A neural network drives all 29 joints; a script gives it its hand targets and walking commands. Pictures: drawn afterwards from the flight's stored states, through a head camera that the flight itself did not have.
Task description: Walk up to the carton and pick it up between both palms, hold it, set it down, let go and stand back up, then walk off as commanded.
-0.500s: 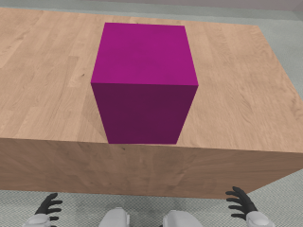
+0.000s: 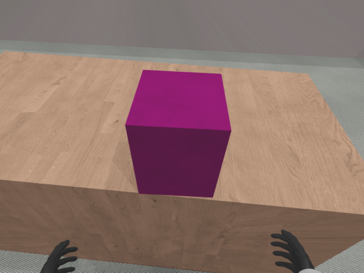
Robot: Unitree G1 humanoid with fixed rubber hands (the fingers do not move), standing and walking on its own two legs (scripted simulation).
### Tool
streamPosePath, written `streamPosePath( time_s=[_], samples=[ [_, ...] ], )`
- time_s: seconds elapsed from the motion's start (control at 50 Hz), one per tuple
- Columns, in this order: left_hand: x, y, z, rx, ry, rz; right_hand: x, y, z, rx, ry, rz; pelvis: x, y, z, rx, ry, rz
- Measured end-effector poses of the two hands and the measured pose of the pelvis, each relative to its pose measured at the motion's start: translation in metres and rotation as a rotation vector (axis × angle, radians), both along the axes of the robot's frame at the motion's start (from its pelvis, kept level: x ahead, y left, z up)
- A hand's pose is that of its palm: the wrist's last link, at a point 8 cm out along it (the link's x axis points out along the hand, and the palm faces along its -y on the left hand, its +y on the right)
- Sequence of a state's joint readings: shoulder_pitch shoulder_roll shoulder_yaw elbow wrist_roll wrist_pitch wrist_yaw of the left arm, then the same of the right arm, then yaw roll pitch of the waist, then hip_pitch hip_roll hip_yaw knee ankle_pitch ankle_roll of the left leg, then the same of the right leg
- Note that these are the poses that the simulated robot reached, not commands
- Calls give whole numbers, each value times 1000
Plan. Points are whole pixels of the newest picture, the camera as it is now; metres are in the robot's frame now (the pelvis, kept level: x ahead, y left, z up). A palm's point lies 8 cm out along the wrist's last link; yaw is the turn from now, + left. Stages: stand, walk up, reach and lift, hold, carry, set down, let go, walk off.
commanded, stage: reach and lift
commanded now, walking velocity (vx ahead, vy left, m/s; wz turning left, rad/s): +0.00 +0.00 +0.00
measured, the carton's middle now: (178, 135) +0.43 +0.05 +0.07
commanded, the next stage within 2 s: none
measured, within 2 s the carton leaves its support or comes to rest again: neither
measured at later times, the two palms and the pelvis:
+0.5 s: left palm (65, 238) +0.18 +0.27 -0.01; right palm (301, 263) +0.16 -0.22 -0.01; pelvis +0.01 +0.02 +0.01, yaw -3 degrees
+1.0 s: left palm (70, 215) +0.20 +0.24 +0.06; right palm (290, 230) +0.20 -0.19 +0.04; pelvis +0.04 +0.01 +0.01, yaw -1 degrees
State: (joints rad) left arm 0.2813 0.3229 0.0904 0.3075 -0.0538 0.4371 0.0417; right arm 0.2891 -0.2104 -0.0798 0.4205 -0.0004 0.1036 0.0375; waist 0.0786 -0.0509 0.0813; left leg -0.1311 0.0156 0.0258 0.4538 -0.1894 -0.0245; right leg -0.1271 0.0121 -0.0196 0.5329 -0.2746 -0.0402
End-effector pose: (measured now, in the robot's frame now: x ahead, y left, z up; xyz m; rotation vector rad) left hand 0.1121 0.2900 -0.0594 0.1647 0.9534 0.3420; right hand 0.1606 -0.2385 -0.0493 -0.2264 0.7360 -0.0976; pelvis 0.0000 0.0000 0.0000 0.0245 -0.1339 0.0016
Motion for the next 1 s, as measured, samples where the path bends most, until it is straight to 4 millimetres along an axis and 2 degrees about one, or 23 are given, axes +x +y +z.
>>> streamPosePath(
  time_s=[0.1, 0.18, 0.24, 0.32, 0.44, 0.72, 0.84, 1.0],
  samples=[
    [7, -11, 12, -36, -83, -38, -2, 35, 0, 80, -9, 6, -1, 3, 2, -5, 3, 2],
    [21, -22, 20, -50, -119, -98, -6, 47, 2, 115, -28, -33, 0, 8, 4, -10, 5, -5],
    [34, -27, 28, -48, -148, -136, -9, 45, 6, 109, -43, -73, 1, 13, 5, -13, 7, -18],
    [48, -27, 37, -31, -180, -160, -10, 32, 17, 77, -71, -113, 4, 18, 7, -15, 15, -37],
    [61, -24, 50, -32, -246, -141, -7, 17, 35, 54, -103, -121, 11, 22, 10, -15, 41, -53],
    [68, -33, 66, -99, -363, -106, 34, 54, 68, 159, -225, -37, 27, 19, 14, -19, 84, -34],
    [79, -36, 86, -99, -445, -139, 45, 54, 77, 163, -289, -53, 35, 18, 14, -22, 87, -26],
    [89, -45, 115, -97, -553, -170, 43, 48, 89, 206, -369, -87, 39, 14, 14, -25, 71, -24]
  ],
)
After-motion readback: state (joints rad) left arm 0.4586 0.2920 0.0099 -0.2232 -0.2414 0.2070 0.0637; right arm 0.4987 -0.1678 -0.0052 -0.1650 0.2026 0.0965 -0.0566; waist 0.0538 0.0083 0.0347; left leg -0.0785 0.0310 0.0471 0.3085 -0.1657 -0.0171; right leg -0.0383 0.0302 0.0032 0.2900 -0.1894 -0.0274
